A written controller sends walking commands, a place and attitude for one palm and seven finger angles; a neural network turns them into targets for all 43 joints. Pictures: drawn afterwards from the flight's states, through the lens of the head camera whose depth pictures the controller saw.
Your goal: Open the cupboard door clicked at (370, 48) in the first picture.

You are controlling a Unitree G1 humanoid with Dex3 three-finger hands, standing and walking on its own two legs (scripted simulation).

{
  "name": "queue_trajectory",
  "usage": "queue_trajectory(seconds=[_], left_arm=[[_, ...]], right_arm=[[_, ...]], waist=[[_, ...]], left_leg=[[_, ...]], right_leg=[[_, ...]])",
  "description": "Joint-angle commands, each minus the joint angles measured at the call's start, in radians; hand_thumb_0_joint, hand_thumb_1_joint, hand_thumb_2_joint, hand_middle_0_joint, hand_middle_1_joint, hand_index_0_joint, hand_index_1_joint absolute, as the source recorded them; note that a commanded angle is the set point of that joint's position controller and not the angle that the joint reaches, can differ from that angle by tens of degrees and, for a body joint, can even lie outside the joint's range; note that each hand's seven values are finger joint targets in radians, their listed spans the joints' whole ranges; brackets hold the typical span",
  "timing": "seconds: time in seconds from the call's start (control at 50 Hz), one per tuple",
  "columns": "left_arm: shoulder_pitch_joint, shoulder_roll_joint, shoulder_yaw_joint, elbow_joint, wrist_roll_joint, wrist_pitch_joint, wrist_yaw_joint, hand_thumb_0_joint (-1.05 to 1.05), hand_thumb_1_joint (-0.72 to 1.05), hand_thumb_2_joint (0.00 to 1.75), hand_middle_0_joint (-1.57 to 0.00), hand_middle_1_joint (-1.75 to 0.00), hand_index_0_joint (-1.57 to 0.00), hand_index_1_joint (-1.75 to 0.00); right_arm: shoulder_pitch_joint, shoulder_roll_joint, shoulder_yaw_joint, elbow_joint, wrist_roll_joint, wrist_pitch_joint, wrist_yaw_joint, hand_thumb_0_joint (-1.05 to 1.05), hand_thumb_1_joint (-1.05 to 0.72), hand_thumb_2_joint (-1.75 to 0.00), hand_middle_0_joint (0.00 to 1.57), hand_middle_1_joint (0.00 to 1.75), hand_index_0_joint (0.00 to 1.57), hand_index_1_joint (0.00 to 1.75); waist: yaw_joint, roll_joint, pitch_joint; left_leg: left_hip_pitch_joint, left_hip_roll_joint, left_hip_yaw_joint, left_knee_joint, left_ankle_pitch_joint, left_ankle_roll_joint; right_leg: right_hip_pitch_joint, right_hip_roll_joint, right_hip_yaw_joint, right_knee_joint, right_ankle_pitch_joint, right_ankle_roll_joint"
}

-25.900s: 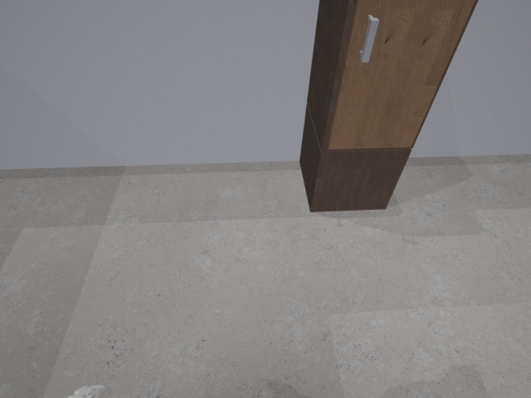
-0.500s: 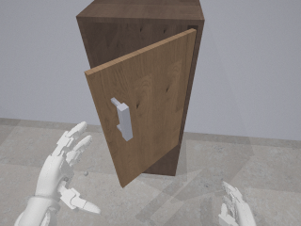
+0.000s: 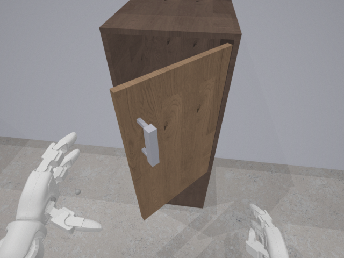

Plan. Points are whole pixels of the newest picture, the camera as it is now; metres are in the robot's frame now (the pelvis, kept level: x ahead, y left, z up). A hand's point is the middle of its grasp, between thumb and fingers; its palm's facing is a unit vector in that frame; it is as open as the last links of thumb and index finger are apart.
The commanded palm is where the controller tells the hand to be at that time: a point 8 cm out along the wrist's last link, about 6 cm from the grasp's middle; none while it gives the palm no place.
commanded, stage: draw the hand back to the body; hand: left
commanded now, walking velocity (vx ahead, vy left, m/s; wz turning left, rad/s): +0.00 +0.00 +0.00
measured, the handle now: (147, 142) +0.35 +0.11 +0.11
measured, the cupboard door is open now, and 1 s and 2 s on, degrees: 47 47 47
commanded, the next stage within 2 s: step back with the hand held close in 1.00 s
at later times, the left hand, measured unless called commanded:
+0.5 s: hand (55, 174) +0.21 +0.25 +0.16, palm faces +0.41 -0.82 -0.40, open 10.5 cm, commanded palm +0.16 +0.29 +0.17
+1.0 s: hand (46, 175) +0.20 +0.26 +0.16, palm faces +0.45 -0.80 -0.39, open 7.4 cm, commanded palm +0.15 +0.29 +0.18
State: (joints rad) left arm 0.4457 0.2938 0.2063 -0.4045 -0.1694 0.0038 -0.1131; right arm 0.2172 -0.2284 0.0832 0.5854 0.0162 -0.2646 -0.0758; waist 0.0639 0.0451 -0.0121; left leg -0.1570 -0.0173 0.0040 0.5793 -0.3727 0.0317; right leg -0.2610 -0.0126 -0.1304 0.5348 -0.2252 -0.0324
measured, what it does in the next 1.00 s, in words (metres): stands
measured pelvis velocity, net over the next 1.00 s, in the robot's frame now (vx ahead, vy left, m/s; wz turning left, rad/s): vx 0.01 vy -0.01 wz -0.01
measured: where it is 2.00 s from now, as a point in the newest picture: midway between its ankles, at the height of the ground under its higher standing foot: outside the picture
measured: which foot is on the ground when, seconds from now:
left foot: down 0.00-1.00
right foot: down 0.00-1.00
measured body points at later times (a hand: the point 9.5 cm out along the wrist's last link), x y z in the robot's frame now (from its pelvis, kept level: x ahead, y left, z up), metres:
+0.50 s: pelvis +0.02 +0.00 +0.01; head +0.00 -0.02 +0.46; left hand +0.18 +0.29 +0.18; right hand +0.21 -0.21 -0.07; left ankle -0.03 +0.10 -0.73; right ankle +0.04 -0.10 -0.73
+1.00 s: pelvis +0.01 -0.01 +0.01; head -0.01 -0.02 +0.46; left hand +0.17 +0.30 +0.18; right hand +0.20 -0.22 -0.07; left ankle -0.03 +0.10 -0.73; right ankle +0.04 -0.10 -0.73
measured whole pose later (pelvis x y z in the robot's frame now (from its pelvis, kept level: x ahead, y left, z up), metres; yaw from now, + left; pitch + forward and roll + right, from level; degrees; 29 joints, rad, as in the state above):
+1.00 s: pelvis +0.01 -0.01 +0.01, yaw -1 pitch -6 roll -1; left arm 0.45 0.33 0.33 -0.36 -0.04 -0.12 0.11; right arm 0.18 -0.22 0.03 0.65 -0.01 -0.13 -0.07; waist 0.07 0.06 0.05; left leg 0.01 -0.01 0.02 0.37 -0.29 0.02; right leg -0.11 0.01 -0.12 0.36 -0.15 -0.04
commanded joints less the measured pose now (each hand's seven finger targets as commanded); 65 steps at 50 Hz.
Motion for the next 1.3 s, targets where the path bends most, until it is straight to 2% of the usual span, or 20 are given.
queue_trajectory(seconds=[0.0,0.04,0.08,0.18,0.36,0.48,0.54,0.6,0.68,0.8,0.82,0.96,1.04,1.08,1.1,1.12,1.14,1.16,1.2,1.28], left_arm=[[-0.029,0.112,0.061,-0.237,0.096,-0.115,0.182,0.0,-0.15,0.45,-0.16,-0.3,-0.16,-0.3],[-0.033,0.122,0.066,-0.242,0.113,-0.133,0.21,0.0,-0.08,0.48,-0.16,-0.3,-0.16,-0.3],[-0.048,0.142,0.082,-0.228,0.126,-0.144,0.228,0.0,-0.01,0.51,-0.17,-0.3,-0.17,-0.3],[-0.056,0.156,0.109,-0.226,0.14,-0.164,0.248,0.0,0.17,0.58,-0.17,-0.3,-0.17,-0.3],[-0.044,0.178,0.169,-0.199,0.137,-0.178,0.251,0.0,0.48,0.72,-0.19,-0.3,-0.19,-0.3],[-0.05,0.206,0.219,-0.179,0.129,-0.18,0.25,0.0,0.69,0.81,-0.19,-0.3,-0.19,-0.3],[-0.064,0.215,0.237,-0.183,0.125,-0.185,0.251,0.0,0.8,0.86,-0.2,-0.3,-0.2,-0.3],[-0.076,0.227,0.255,-0.178,0.121,-0.187,0.252,0.0,0.9,0.9,-0.2,-0.3,-0.2,-0.3],[-0.073,0.195,0.22,-0.152,0.124,-0.182,0.245,0.0,0.9,0.9,-0.2,-0.3,-0.2,-0.3],[-0.096,0.217,0.234,-0.179,0.124,-0.186,0.25,0.0,0.9,0.9,-0.2,-0.3,-0.2,-0.3],[-0.089,0.22,0.24,-0.171,0.124,-0.189,0.251,0.0,0.9,0.9,-0.2,-0.3,-0.2,-0.3],[-0.092,0.222,0.243,-0.178,0.126,-0.194,0.253,0.0,0.9,0.9,-0.2,-0.3,-0.2,-0.3],[-0.081,0.208,0.232,-0.163,0.124,-0.193,0.25,0.0,0.9,0.9,-0.2,-0.3,-0.2,-0.3],[-0.081,0.222,0.243,-0.155,0.125,-0.194,0.251,0.0,0.9,0.9,-0.2,-0.3,-0.2,-0.3],[-0.176,0.244,0.251,-0.217,0.125,-0.202,0.254,0.0,0.9,0.9,-0.2,-0.3,-0.2,-0.3],[-0.232,0.361,0.382,-0.246,0.126,-0.237,0.258,0.0,0.9,0.9,-0.2,-0.3,-0.2,-0.3],[-0.103,0.269,0.32,-0.135,0.125,-0.232,0.245,0.0,0.9,0.9,-0.2,-0.3,-0.2,-0.3],[-0.051,0.242,0.292,-0.139,0.129,-0.229,0.238,0.0,0.9,0.9,-0.2,-0.3,-0.2,-0.3],[-0.001,0.24,0.288,-0.177,0.128,-0.242,0.236,0.0,0.9,0.9,-0.2,-0.3,-0.2,-0.3],[0.079,0.269,0.324,-0.25,0.123,-0.252,0.253,0.0,0.9,0.9,-0.2,-0.3,-0.2,-0.3]], right_arm=[[-0.127,-0.096,-0.06,-0.144,-0.017,-0.017,-0.004,0.0,-0.9,-0.9,0.2,0.3,0.2,0.3],[-0.128,-0.094,-0.061,-0.136,-0.021,-0.004,-0.003,0.0,-0.9,-0.9,0.2,0.3,0.2,0.3],[-0.133,-0.098,-0.066,-0.126,-0.024,0.01,-0.007,0.0,-0.9,-0.9,0.2,0.3,0.2,0.3],[-0.144,-0.096,-0.073,-0.113,-0.026,0.032,-0.009,0.0,-0.9,-0.9,0.2,0.3,0.2,0.3],[-0.151,-0.092,-0.084,-0.102,-0.025,0.066,-0.004,0.0,-0.9,-0.9,0.2,0.3,0.2,0.3],[-0.159,-0.092,-0.089,-0.099,-0.024,0.081,-0.003,0.0,-0.9,-0.9,0.2,0.3,0.2,0.3],[-0.155,-0.09,-0.092,-0.098,-0.023,0.086,-0.002,0.0,-0.9,-0.9,0.2,0.3,0.2,0.3],[-0.161,-0.09,-0.092,-0.096,-0.023,0.088,-0.003,0.0,-0.9,-0.9,0.2,0.3,0.2,0.3],[-0.164,-0.094,-0.095,-0.093,-0.02,0.09,0.002,0.0,-0.9,-0.9,0.2,0.3,0.2,0.3],[-0.167,-0.092,-0.094,-0.097,-0.022,0.086,-0.001,0.0,-0.9,-0.9,0.2,0.3,0.2,0.3],[-0.164,-0.091,-0.094,-0.095,-0.023,0.086,-0.002,0.0,-0.9,-0.9,0.2,0.3,0.2,0.3],[-0.165,-0.089,-0.094,-0.09,-0.022,0.077,0.0,0.0,-0.9,-0.9,0.2,0.3,0.2,0.3],[-0.166,-0.089,-0.096,-0.087,-0.022,0.077,0.001,0.0,-0.9,-0.9,0.2,0.3,0.2,0.3],[-0.171,-0.091,-0.097,-0.085,-0.023,0.075,0.0,0.0,-0.9,-0.9,0.2,0.3,0.2,0.3],[-0.174,-0.095,-0.096,-0.086,-0.021,0.073,-0.001,0.0,-0.9,-0.9,0.2,0.3,0.2,0.3],[-0.14,-0.107,-0.094,-0.127,-0.006,0.094,0.001,0.0,-0.9,-0.9,0.2,0.3,0.2,0.3],[-0.13,-0.09,-0.099,-0.11,-0.012,0.113,0.002,0.0,-0.9,-0.9,0.2,0.3,0.2,0.3],[-0.128,-0.098,-0.104,-0.121,-0.012,0.125,0.009,0.0,-0.9,-0.9,0.2,0.3,0.2,0.3],[-0.138,-0.104,-0.106,-0.125,-0.015,0.135,0.009,0.0,-0.9,-0.9,0.2,0.3,0.2,0.3],[-0.127,-0.112,-0.119,-0.138,-0.014,0.151,0.001,0.0,-0.9,-0.9,0.2,0.3,0.2,0.3]], waist=[[-0.003,0.011,-0.001],[-0.005,0.044,-0.01],[-0.006,0.01,-0.006],[-0.003,0.023,-0.024],[0.006,0.019,-0.035],[0.011,0.04,-0.036],[0.009,0.006,-0.046],[0.01,0.027,-0.035],[0.005,0.015,-0.007],[0.008,0.032,-0.026],[0.009,0.005,-0.027],[0.009,0.04,-0.018],[0.007,0.007,-0.013],[0.009,0.023,0.001],[0.001,0.042,-0.033],[-0.039,0.008,0.07],[-0.044,-0.071,0.055],[-0.047,-0.086,0.034],[-0.049,-0.018,-0.023],[-0.049,0.005,-0.135]], left_leg=[[-0.142,0.029,-0.058,-0.2,0.206,-0.022],[-0.111,0.027,-0.056,-0.217,0.219,-0.021],[-0.094,0.029,-0.055,-0.227,0.229,-0.018],[-0.049,0.027,-0.056,-0.249,0.28,-0.022],[-0.008,0.028,-0.044,-0.257,0.389,-0.029],[0.001,0.027,-0.037,-0.259,0.398,-0.027],[0.012,0.03,-0.036,-0.26,0.411,-0.025],[0.011,0.028,-0.036,-0.263,0.404,-0.025],[0.017,0.032,-0.034,-0.267,0.385,-0.021],[0.015,0.027,-0.035,-0.273,0.344,-0.019],[0.008,0.028,-0.04,-0.276,0.338,-0.019],[0.005,0.027,-0.037,-0.276,0.324,-0.019],[0.005,0.028,-0.034,-0.277,0.314,-0.016],[-0.001,0.027,-0.035,-0.277,0.305,-0.016],[0.011,0.026,-0.039,-0.276,0.31,-0.016],[-0.095,0.048,-0.065,-0.238,0.221,0.002],[-0.085,0.044,-0.07,-0.203,0.195,0.005],[-0.074,0.037,-0.058,-0.175,0.191,0.005],[-0.084,0.035,-0.058,-0.148,0.21,-0.001],[-0.113,0.051,-0.077,-0.135,0.286,-0.013]], right_leg=[[0.209,-0.014,0.092,-0.119,0.057,-0.002],[0.224,-0.015,0.091,-0.132,0.067,-0.003],[0.238,-0.014,0.092,-0.15,0.07,-0.002],[0.268,-0.013,0.09,-0.166,0.108,-0.004],[0.299,-0.011,0.09,-0.175,0.204,0.001],[0.307,-0.012,0.099,-0.187,0.221,0.0],[0.31,-0.01,0.097,-0.187,0.232,0.004],[0.307,-0.013,0.098,-0.192,0.23,0.003],[0.28,-0.009,0.096,-0.205,0.2,0.005],[0.291,-0.013,0.1,-0.208,0.168,0.006],[0.297,-0.011,0.097,-0.208,0.161,0.006],[0.292,-0.011,0.105,-0.214,0.152,0.004],[0.289,-0.011,0.105,-0.22,0.143,0.006],[0.283,-0.012,0.108,-0.225,0.134,0.004],[0.296,-0.014,0.109,-0.22,0.142,0.005],[0.187,-0.066,0.188,-0.256,0.156,0.003],[0.16,-0.098,0.193,-0.273,0.122,-0.003],[0.132,-0.113,0.192,-0.282,0.089,-0.004],[0.132,-0.139,0.196,-0.254,0.129,-0.02],[0.178,-0.153,0.176,-0.161,0.244,-0.032]])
